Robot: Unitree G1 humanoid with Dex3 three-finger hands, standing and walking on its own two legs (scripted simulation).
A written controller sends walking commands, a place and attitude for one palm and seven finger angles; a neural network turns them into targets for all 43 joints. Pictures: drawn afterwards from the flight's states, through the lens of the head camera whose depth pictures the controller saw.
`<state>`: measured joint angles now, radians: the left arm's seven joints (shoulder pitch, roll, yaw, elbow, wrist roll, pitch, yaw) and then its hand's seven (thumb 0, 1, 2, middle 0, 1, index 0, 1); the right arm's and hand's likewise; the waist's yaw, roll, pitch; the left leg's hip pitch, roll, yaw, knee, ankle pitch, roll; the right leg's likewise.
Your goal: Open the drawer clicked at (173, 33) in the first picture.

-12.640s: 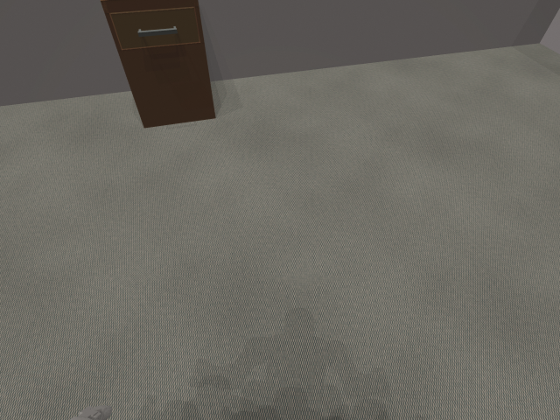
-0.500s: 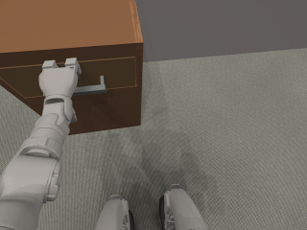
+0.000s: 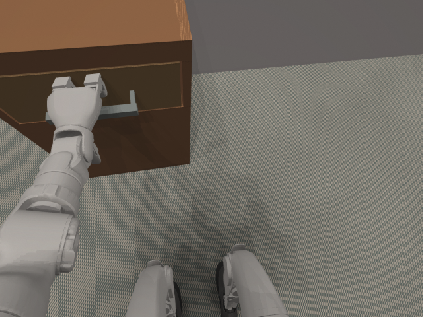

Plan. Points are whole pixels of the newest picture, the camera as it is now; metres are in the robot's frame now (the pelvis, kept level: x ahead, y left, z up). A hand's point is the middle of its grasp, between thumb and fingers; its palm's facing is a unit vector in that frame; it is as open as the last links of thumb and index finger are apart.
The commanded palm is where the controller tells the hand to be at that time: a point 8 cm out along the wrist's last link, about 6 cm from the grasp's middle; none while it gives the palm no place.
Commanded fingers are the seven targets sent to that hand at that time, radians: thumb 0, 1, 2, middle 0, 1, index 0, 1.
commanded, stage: lower the fingers behind the handle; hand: left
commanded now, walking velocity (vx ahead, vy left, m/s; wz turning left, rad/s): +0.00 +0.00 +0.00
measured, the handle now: (93, 106) +0.56 +0.21 -0.09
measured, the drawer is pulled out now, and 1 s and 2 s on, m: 0.00 0.00 0.00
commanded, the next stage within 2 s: close the thumb around the handle in 1.24 s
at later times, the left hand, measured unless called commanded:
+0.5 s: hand (91, 127) +0.51 +0.21 -0.09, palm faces -0.05 -0.04 -1.00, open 13.8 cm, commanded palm +0.50 +0.20 -0.04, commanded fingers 0.00 -0.50 0.30 -0.30 -1.20 -0.30 -1.20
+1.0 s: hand (93, 131) +0.51 +0.21 -0.11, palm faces -0.03 -0.02 -1.00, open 13.8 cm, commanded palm +0.50 +0.19 -0.06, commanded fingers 0.00 -0.50 0.30 -0.30 -1.20 -0.30 -1.20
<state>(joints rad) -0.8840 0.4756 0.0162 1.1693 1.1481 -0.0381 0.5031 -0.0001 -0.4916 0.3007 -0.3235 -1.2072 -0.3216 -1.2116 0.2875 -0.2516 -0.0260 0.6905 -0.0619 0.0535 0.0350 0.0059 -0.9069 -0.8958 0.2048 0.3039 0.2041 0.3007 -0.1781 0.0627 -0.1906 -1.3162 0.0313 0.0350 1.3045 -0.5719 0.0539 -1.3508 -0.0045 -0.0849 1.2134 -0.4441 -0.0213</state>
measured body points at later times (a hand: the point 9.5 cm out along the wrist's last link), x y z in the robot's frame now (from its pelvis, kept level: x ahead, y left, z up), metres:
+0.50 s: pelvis -0.01 +0.00 -0.03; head +0.19 +0.01 +0.38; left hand +0.51 +0.21 -0.04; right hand +0.02 -0.27 -0.15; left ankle +0.00 +0.09 -0.61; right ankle +0.05 -0.11 -0.61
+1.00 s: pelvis -0.02 +0.00 -0.05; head +0.19 +0.01 +0.35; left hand +0.50 +0.21 -0.06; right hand +0.01 -0.27 -0.18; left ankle +0.00 +0.09 -0.61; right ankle +0.05 -0.11 -0.61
